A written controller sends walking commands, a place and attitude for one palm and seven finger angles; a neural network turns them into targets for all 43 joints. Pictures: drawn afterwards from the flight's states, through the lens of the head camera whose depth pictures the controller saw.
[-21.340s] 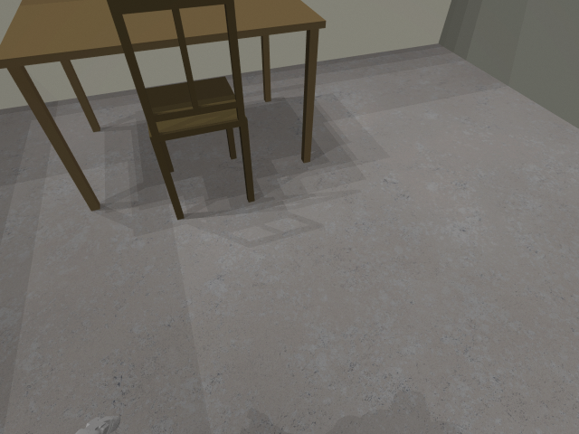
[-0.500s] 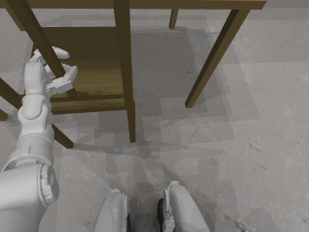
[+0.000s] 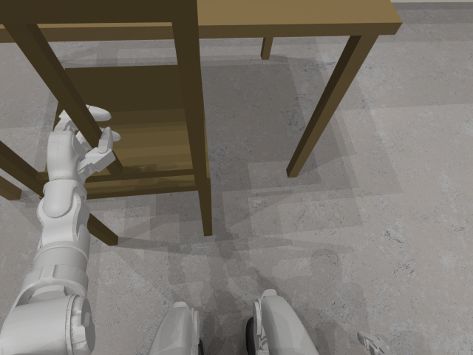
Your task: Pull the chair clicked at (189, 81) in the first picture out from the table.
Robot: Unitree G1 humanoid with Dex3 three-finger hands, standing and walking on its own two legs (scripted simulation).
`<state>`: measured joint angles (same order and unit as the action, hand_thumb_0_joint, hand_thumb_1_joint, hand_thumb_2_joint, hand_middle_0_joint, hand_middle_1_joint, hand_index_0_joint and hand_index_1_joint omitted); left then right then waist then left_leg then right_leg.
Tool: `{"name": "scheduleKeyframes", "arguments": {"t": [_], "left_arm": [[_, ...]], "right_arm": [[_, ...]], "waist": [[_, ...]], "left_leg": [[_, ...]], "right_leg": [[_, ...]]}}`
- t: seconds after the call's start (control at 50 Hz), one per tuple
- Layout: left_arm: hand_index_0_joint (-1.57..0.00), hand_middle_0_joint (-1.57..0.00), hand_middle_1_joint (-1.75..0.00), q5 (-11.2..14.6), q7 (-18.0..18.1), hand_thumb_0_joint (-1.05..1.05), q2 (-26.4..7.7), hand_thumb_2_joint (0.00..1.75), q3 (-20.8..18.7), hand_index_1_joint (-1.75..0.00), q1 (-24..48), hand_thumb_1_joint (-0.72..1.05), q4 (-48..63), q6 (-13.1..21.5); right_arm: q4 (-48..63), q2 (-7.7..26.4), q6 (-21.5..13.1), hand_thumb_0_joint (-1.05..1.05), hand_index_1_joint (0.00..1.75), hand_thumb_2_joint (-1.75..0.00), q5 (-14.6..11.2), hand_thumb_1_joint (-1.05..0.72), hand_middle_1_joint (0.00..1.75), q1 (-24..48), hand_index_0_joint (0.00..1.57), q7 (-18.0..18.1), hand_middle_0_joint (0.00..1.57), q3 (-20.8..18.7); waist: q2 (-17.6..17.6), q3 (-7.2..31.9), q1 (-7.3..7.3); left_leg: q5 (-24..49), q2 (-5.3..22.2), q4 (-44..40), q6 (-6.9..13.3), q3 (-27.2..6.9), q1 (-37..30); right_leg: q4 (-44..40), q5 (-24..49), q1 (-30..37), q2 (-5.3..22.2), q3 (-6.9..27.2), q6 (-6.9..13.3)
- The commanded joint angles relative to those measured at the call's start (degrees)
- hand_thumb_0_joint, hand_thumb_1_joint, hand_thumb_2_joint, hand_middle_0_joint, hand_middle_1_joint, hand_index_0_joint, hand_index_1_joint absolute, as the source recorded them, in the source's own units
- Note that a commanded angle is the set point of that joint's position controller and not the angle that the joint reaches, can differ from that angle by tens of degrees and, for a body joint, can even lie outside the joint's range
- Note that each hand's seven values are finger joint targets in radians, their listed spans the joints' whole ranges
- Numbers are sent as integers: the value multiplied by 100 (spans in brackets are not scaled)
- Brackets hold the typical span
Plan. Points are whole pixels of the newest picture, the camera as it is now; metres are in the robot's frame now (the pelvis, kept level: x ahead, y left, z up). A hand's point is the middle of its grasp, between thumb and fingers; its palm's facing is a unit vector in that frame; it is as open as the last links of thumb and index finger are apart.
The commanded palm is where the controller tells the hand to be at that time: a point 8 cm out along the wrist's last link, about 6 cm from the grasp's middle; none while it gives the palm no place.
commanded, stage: hook a spindle and tug to test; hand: left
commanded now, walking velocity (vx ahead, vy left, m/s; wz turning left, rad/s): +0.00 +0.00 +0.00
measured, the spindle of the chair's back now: (83, 119) +0.47 +0.23 +0.07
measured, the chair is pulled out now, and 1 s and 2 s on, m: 0.02 0.12 0.18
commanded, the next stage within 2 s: step backward, pulling the chair out in 0.18 s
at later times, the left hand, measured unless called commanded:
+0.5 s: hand (112, 158) +0.42 +0.18 +0.04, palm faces +0.22 -0.97 -0.11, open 5.4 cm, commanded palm +0.39 +0.23 +0.03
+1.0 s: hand (143, 199) +0.35 +0.13 +0.04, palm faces +0.08 -0.98 -0.17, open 5.2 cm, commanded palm +0.34 +0.18 +0.04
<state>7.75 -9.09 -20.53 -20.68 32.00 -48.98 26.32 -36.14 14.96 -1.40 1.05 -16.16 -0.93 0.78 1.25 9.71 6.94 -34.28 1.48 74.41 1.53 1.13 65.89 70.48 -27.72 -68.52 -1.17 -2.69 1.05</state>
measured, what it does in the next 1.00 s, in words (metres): rises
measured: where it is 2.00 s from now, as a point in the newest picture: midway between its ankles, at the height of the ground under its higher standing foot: outside the picture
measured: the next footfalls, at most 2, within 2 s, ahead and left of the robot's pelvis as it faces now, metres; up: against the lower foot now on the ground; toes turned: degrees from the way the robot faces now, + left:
none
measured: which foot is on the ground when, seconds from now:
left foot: down 0.00-1.00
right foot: down 0.00-1.00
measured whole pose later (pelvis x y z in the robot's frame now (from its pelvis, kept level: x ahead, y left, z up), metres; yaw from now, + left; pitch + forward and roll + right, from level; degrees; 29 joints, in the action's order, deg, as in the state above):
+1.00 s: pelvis -0.03 -0.01 +0.09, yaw -1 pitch +10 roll +0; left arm 3.8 6.2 -12.8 -7.5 28.8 -61.6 14.7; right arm -40.7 12.3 6.0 -2.8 -15.3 6.7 0.4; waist 1.4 0.1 6.2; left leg -16.9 1.7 41.2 0.9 3.3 34.7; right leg 37.0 -10.1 -37.3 -2.3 -0.2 1.1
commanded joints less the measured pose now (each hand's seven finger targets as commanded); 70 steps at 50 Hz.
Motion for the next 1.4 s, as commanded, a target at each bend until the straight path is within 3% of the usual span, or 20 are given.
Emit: {"name": "scheduleKeyframes", "arguments": {"t": [0.0,0.14,0.16,0.22,0.26,0.28,0.32,0.34,0.36,0.4,0.44,0.5,0.58,0.66,0.72,0.86,1.08,1.18,1.3,1.38], "left_arm": [[-50,-50,-145,49,-91,0,-872,90,132,-145,1268,90,1417,512],[-50,-50,-145,84,-42,0,-1025,90,-64,-145,893,90,1572,583],[-50,-50,-145,69,-66,0,-777,90,187,-145,1037,90,1590,594],[-50,-50,-145,65,-53,0,-902,90,74,-145,1175,90,1636,644],[-50,-50,-145,31,-42,0,-774,90,320,-145,1845,90,1757,672],[-50,-50,-145,-714,755,0,-2722,90,-257,-145,2439,90,2521,-56],[-50,-50,-145,-673,1190,0,-1683,90,435,-145,2045,90,2645,-747],[-50,-50,-145,-712,1299,0,-1502,90,504,-145,1719,90,2256,-1004],[-50,-50,-145,-742,1368,0,-1175,90,685,-145,1156,90,1526,-1256],[-50,-50,-145,-750,1559,0,-907,90,895,-145,922,90,949,-1492],[-50,-50,-145,-793,1699,0,-915,90,911,-145,1106,90,498,-1533],[-50,-50,-145,-833,1789,0,-875,90,1027,-145,1554,90,223,-1369],[-50,-50,-145,-824,1777,0,-612,90,1233,-145,1644,90,56,-1217],[-50,-50,-145,-761,1678,0,-386,90,1359,-145,1388,90,-10,-1141],[-50,-50,-145,-710,1616,0,-322,90,1411,-145,1261,90,37,-1107],[-50,-50,-145,-680,1591,0,-406,90,1381,-145,1467,90,-96,-1031],[-50,-50,-145,-703,1892,0,-539,90,1546,-145,1850,90,-344,-897],[-50,-50,-145,-694,1983,0,-507,90,1641,-145,1866,90,-272,-1021],[-50,-50,-145,-620,1935,0,-174,90,1936,-145,1930,90,-57,-1073],[-50,-50,-145,-541,1933,0,-64,90,2064,-145,1891,90,-62,-1038]], "right_arm": [[405,930,-169,0,30,-90,-9,-90,30,-559,20,46,20,-380],[405,924,-214,0,30,-90,-4,-90,30,-493,20,77,20,-397],[408,879,-223,0,30,-90,-3,-90,30,-434,20,76,20,-369],[377,899,-244,0,30,-90,1,-90,30,-416,20,97,20,-391],[340,888,-278,0,30,-90,-1,-90,30,-381,20,126,20,-373],[807,985,197,0,30,-90,-286,-90,30,-508,20,270,20,-461],[985,800,344,0,30,-90,-372,-90,30,-704,20,503,20,-423],[961,837,426,0,30,-90,-408,-90,30,-577,20,552,20,-418],[893,792,551,0,30,-90,-411,-90,30,-439,20,566,20,-381],[790,821,679,0,30,-90,-453,-90,30,-489,20,641,20,-326],[671,867,740,0,30,-90,-414,-90,30,-597,20,703,20,-329],[521,872,801,0,30,-90,-371,-90,30,-660,20,717,20,-331],[374,838,845,0,30,-90,-332,-90,30,-652,20,710,20,-365],[290,817,825,0,30,-90,-291,-90,30,-522,20,696,20,-418],[316,827,787,0,30,-90,-273,-90,30,-314,20,689,20,-424],[204,846,654,0,30,-90,-291,-90,30,-112,20,813,20,-445],[-21,741,410,0,30,-90,-468,-90,30,-98,20,853,20,-288],[24,740,438,0,30,-90,-524,-90,30,-14,20,816,20,-275],[59,789,426,0,30,-90,-562,-90,30,134,20,890,20,-250],[158,815,328,0,30,-90,-579,-90,30,232,20,934,20,-214]], "waist": [[463,2786,-197],[358,2843,-311],[428,2744,-242],[457,2752,-269],[541,2733,-80],[751,3930,-440],[672,3239,-174],[794,3044,-153],[669,2353,-171],[133,1991,-155],[39,2002,-84],[660,1964,-63],[1221,1953,-112],[1399,1976,-185],[1407,1783,-251],[660,1326,-188],[16,1351,-148],[-403,1360,-144],[84,1449,-181],[426,1012,-222]], "left_leg": [[3195,-85,-851,-235,-358,-1823],[3300,-108,-842,-235,-330,-1789],[3194,-118,-849,-232,-331,-1748],[3098,-109,-855,-260,-368,-1844],[2920,-101,-832,-245,-393,-1908],[2456,-51,-1880,-77,-149,-3509],[2899,-104,-2260,-25,-177,-3697],[3096,-25,-2316,-47,-241,-3612],[2407,48,-2554,-64,-330,-3105],[2326,187,-2836,26,-519,-3210],[3043,218,-2874,16,-431,-3410],[4264,365,-3010,-62,-457,-3935],[5632,575,-3160,-112,-635,-4756],[5963,745,-3456,-119,-785,-5227],[5368,846,-3779,-103,-863,-5113],[3790,886,-4151,40,-816,-4350],[1444,141,-3825,-25,-325,-3753],[1104,-114,-3644,-63,-171,-3886],[1730,213,-4289,26,-522,-4049],[768,433,-4715,114,-745,-4006]], "right_leg": [[-618,2264,1950,-101,133,60],[-572,2431,2130,-93,157,78],[-576,2353,2052,-72,152,64],[-566,2208,1945,-73,139,78],[-576,2061,1730,-57,138,61],[-1753,2159,3776,304,798,112],[-2105,3391,4114,310,578,55],[-2090,3371,3844,347,564,29],[-2225,2660,3656,375,537,-12],[-2379,2733,3826,372,515,-70],[-2602,3586,4112,419,517,-128],[-2854,4218,4192,478,561,-171],[-3127,3849,3960,319,490,-194],[-3259,2984,3815,131,392,-190],[-3291,2328,3815,38,349,-170],[-3410,2286,4262,77,440,-179],[-4184,1620,4640,831,1002,-198],[-4800,1162,4860,1228,1244,-201],[-4328,1511,4979,770,692,-252],[-4253,425,4622,501,546,-209]]}}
